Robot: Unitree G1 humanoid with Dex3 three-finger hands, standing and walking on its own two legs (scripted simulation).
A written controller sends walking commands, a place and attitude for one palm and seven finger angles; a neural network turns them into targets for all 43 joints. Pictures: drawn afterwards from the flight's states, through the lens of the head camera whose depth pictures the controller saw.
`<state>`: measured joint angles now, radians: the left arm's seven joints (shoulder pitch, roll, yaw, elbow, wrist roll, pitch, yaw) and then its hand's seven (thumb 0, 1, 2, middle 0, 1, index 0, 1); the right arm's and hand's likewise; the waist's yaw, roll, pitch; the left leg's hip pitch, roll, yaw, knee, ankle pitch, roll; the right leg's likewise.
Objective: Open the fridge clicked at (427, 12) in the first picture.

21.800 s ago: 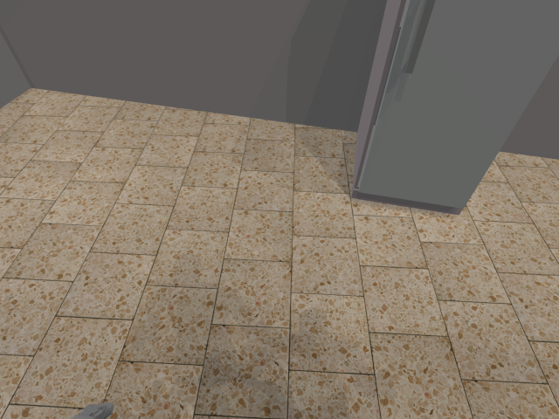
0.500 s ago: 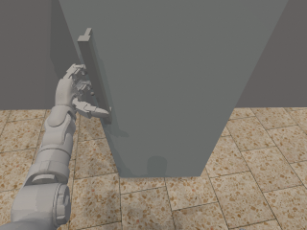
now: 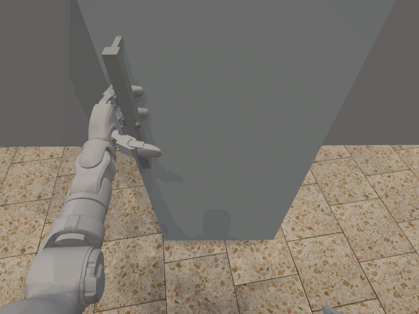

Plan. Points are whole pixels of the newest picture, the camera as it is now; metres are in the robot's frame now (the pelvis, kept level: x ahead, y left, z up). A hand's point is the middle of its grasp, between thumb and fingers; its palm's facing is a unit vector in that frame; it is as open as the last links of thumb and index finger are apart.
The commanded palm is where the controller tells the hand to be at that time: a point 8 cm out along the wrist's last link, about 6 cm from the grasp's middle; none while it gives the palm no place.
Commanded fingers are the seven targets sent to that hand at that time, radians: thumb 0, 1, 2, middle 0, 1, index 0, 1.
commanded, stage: slide the fingers in behind the handle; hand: left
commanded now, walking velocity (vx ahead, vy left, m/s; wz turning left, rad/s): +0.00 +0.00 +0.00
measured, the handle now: (135, 113) +0.48 +0.16 +0.12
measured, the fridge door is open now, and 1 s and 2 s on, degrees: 0 0 0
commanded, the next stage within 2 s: grip the handle and tug to test in 0.86 s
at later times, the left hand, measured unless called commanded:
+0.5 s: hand (142, 125) +0.43 +0.13 +0.14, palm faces +0.02 -1.00 -0.01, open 14.3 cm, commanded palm +0.41 +0.17 +0.13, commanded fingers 0.00 -0.50 0.30 -0.30 -1.20 -0.30 -1.20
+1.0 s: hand (140, 127) +0.43 +0.13 +0.14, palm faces +0.00 -1.00 +0.00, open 14.1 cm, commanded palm +0.40 +0.18 +0.13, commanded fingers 0.00 -0.36 0.36 -0.31 -1.22 -0.31 -1.22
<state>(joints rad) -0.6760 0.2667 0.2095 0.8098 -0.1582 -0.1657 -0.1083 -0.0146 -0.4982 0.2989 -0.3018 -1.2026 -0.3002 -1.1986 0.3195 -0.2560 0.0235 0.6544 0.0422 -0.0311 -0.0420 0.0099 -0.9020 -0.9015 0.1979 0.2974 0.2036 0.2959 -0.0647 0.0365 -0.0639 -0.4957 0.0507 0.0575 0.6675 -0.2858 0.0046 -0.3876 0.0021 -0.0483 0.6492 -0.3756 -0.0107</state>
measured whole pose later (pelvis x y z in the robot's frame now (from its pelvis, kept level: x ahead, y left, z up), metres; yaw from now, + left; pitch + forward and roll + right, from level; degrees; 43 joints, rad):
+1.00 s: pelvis +0.00 +0.00 +0.00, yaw +0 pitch +5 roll -1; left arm -0.61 0.22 0.17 0.72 -0.16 -0.14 -0.07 -0.01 -0.50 0.30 -0.29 -1.20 -0.28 -1.20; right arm 0.31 -0.25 0.02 0.66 0.04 -0.02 -0.03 0.01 -0.90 -0.90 0.20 0.30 0.20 0.30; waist -0.05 0.04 -0.07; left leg -0.46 0.04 0.06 0.65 -0.29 0.01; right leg -0.35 0.00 -0.05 0.63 -0.37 -0.01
